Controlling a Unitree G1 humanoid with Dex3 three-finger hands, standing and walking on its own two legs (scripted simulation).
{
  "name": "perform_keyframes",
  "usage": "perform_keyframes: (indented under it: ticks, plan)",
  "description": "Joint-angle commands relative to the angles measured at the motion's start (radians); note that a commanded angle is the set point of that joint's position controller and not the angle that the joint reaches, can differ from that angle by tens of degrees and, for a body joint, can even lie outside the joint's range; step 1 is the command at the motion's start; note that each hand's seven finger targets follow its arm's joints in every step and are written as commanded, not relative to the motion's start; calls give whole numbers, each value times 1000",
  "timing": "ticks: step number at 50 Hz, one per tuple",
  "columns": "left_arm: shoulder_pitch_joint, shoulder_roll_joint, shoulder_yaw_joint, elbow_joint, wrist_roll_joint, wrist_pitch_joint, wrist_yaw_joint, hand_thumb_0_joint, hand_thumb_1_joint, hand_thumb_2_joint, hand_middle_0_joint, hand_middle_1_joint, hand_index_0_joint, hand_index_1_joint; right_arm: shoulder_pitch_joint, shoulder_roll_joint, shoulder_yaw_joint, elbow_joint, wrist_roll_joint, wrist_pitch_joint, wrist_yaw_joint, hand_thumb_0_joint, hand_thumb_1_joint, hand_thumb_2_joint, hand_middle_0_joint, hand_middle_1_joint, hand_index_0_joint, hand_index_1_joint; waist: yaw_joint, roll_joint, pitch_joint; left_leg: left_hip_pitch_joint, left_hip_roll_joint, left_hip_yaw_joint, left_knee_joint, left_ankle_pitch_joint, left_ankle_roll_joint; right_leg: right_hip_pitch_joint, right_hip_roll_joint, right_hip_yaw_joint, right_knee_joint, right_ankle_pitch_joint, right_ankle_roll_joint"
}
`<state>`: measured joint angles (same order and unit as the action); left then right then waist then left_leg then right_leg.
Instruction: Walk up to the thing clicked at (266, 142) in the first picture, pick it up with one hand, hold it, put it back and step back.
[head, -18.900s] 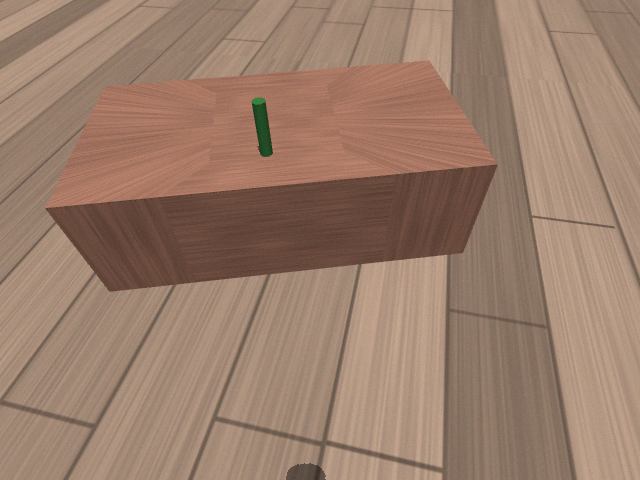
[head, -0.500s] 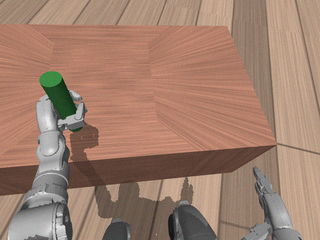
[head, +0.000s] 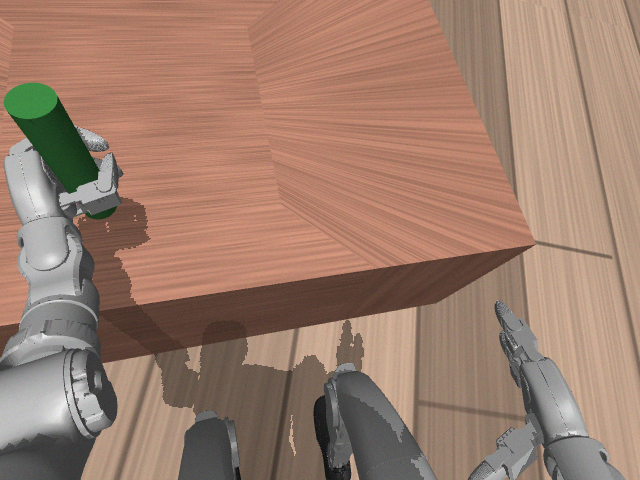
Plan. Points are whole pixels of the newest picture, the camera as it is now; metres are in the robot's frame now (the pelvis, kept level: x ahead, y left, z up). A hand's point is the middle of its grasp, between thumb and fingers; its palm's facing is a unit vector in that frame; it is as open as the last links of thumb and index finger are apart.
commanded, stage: crouch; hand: left
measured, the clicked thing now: (72, 163) +0.51 +0.19 +0.02
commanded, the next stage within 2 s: lower in 0.36 s
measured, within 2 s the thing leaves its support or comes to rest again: rests again in 1.58 s
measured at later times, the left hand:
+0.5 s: hand (99, 166) +0.54 +0.18 -0.02, palm faces +0.19 -0.98 -0.01, open 5.1 cm
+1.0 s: hand (111, 182) +0.55 +0.18 -0.08, palm faces +0.20 -0.98 -0.02, open 5.1 cm
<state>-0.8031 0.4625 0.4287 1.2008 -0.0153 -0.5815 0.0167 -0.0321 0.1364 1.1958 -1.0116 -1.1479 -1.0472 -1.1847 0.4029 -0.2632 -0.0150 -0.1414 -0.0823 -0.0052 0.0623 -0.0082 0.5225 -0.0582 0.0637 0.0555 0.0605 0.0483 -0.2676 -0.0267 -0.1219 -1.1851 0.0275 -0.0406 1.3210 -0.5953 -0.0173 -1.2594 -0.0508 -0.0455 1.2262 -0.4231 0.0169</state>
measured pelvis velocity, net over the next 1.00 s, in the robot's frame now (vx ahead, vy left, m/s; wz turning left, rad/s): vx -0.03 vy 0.01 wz -0.03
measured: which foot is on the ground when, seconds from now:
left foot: down 0.00-1.00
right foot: down 0.00-1.00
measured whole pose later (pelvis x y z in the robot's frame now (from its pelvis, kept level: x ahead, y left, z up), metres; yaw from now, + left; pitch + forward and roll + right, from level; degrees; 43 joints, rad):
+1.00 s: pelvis -0.03 +0.01 -0.06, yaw -2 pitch +33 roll -4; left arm -0.95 0.68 0.50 1.32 0.07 -0.59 0.05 -0.03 0.13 1.21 -1.01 -1.15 -1.05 -1.19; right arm 0.40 -0.31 -0.03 -0.32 -0.09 0.00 0.08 -0.01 0.52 -0.06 0.07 0.06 0.06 0.05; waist -0.42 -0.04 -0.13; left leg -1.49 0.04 -0.07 1.55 -0.63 -0.01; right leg -1.54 -0.04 -0.06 1.41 -0.43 0.02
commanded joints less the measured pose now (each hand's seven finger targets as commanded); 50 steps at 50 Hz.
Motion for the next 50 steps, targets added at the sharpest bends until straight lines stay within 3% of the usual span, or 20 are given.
perform_keyframes:
  ticks: [1, 2, 3, 6, 9, 12, 15, 18, 19, 20, 23, 24, 27, 28, 31, 34, 38, 42, 46, 50]
  plan:
    - [-439, 242, 20, -234, -10, -85, -6, 0, 615, 1336, -1412, -1455, -1423, -1453, 69, -170, -118, -234, 5, -48, -16, 0, 537, -53, 51, 50, 50, 50, -3, 208, -659, 244, -42, 15, -152, 378, 6, 475, 39, 30, -83, 316, -40]
    - [-429, 219, 11, -219, -13, -81, -7, 0, 612, 1341, -1410, -1462, -1424, -1458, 70, -175, -128, -229, 5, -45, -17, 0, 539, -53, 51, 50, 50, 50, -11, 219, -648, 250, -37, 9, -151, 406, 3, 456, 42, 23, -75, 338, -43]
    - [-459, 261, 31, -254, -11, -84, -2, 0, 615, 1340, -1394, -1450, -1407, -1447, 88, -182, -135, -204, 3, -43, -18, 0, 539, -53, 51, 50, 50, 50, -9, 249, -641, 249, -39, 12, -146, 404, 3, 439, 41, 28, -75, 331, -43]
    - [-463, 281, 44, -241, -5, -85, 4, 0, 585, 1329, -1398, -1445, -1409, -1444, 73, -171, -124, -236, 5, -41, -17, 0, 532, -55, 51, 50, 50, 50, -15, 225, -634, 213, -40, 13, -138, 372, 8, 458, 36, 38, -77, 318, -38]
    - [-441, 264, 37, -184, 1, -81, 13, 0, 574, 1334, -1389, -1443, -1400, -1443, 78, -182, -137, -249, 3, -37, -18, 0, 534, -55, 51, 50, 50, 50, -27, 227, -591, 202, -38, 9, -142, 342, 7, 424, 40, 33, -81, 276, -37]
    - [-473, 291, 42, -228, 8, -89, 13, 0, 578, 1326, -1392, -1437, -1402, -1438, 88, -173, -133, -243, 2, -39, -16, 0, 533, -55, 51, 50, 51, 50, -35, 258, -630, 221, -35, 9, -124, 373, 7, 419, 38, 38, -67, 303, -37]
    - [-456, 261, 27, -169, 12, -80, 12, 0, 553, 1316, -1383, -1426, -1393, -1426, 84, -179, -131, -252, 2, -35, -13, 0, 534, -55, 51, 50, 50, 50, -41, 269, -609, 238, -30, -1, -124, 422, -1, 379, 48, 17, -51, 328, -44]
    - [-505, 329, 56, -236, 16, -89, 19, 0, 567, 1328, -1392, -1430, -1399, -1434, 100, -192, -147, -244, 0, -33, -13, 0, 534, -55, 51, 50, 50, 50, -46, 320, -646, 290, -23, -7, -107, 462, -7, 335, 52, 10, -39, 325, -47]
    - [-471, 270, 29, -165, 15, -81, 12, 0, 585, 1338, -1389, -1433, -1397, -1436, 76, -190, -136, -268, -2, -32, -9, 0, 536, -55, 51, 50, 50, 50, -50, 302, -636, 282, -21, -13, -111, 469, -11, 338, 54, 6, -36, 331, -49]
    - [-505, 303, 46, -224, 18, -87, 15, 0, 571, 1342, -1398, -1441, -1406, -1444, 74, -184, -141, -258, -2, -33, -9, 0, 536, -55, 51, 50, 50, 50, -45, 309, -642, 263, -23, -6, -106, 450, -7, 342, 53, 9, -35, 324, -47]
    - [-495, 291, 44, -161, 22, -80, 23, 0, 571, 1351, -1402, -1450, -1411, -1452, 52, -186, -138, -269, -1, -31, -9, 0, 535, -55, 51, 50, 50, 50, -54, 286, -609, 227, -22, -10, -110, 411, -4, 331, 55, 7, -34, 296, -46]
    - [-536, 334, 57, -211, 29, -86, 29, 0, 573, 1343, -1422, -1478, -1431, -1479, 81, -181, -137, -242, -4, -31, -9, 0, 533, -55, 50, 50, 50, 50, -53, 325, -616, 235, -23, -5, -104, 403, -4, 318, 54, 10, -33, 283, -46]
    - [-477, 283, 36, -75, 41, -77, 30, 0, 577, 1368, -1432, -1496, -1441, -1498, 52, -197, -147, -267, -5, -31, -9, 0, 532, -56, 50, 50, 50, 50, -79, 280, -570, 184, -19, -14, -90, 398, -3, 279, 60, 1, -23, 276, -48]
    - [-495, 306, 44, -84, 46, -83, 30, 0, 577, 1367, -1435, -1496, -1443, -1499, 51, -185, -129, -266, -5, -35, -7, 0, 534, -55, 50, 50, 50, 50, -77, 260, -553, 147, -20, -13, -86, 366, 1, 283, 59, 1, -20, 258, -46]
    - [-526, 366, 65, -112, 52, -103, 32, 0, 592, 1368, -1450, -1515, -1465, -1512, 51, -207, -149, -284, -7, -37, -8, 0, 538, -52, 50, 50, 50, 50, -86, 287, -610, 155, -21, -14, -62, 377, 2, 267, 61, 2, 1, 267, -46]
    - [-542, 352, 56, -72, 50, -108, 31, 0, 593, 1384, -1453, -1527, -1468, -1524, 53, -204, -141, -299, -7, -41, -5, 0, 539, -53, 50, 50, 50, 50, -106, 291, -612, 132, -21, -19, -49, 347, 3, 243, 61, 0, 15, 244, -46]
    - [-602, 416, 71, -138, 60, -122, 38, 0, 588, 1381, -1443, -1519, -1458, -1516, 52, -216, -148, -327, -10, -43, -6, 0, 536, -54, 50, 50, 50, 50, -116, 376, -685, 173, -19, -23, -25, 372, -5, 218, 61, -1, 43, 253, -49]
    - [-590, 405, 59, -90, 64, -110, 37, 0, 598, 1380, -1431, -1505, -1441, -1506, 44, -214, -140, -330, -8, -43, -4, 0, 532, -56, 50, 50, 50, 50, -121, 384, -647, 138, -19, -27, -12, 330, -7, 170, 59, -2, 57, 210, -49]
    - [-622, 482, 83, -161, 82, -107, 43, 0, 603, 1383, -1445, -1517, -1457, -1515, 87, -218, -152, -320, -11, -33, -5, 0, 534, -54, 50, 50, 50, 50, -128, 450, -701, 140, -18, -18, 16, 355, -8, 175, 56, 3, 80, 236, -50]
    - [-569, 428, 61, -67, 78, -77, 35, 0, 559, 1370, -1432, -1502, -1441, -1504, 30, -236, -165, -356, -5, -42, -11, 0, 533, -56, 50, 50, 50, 50, -143, 381, -636, 53, -20, -18, 27, 277, 2, 162, 54, 15, 71, 189, -44]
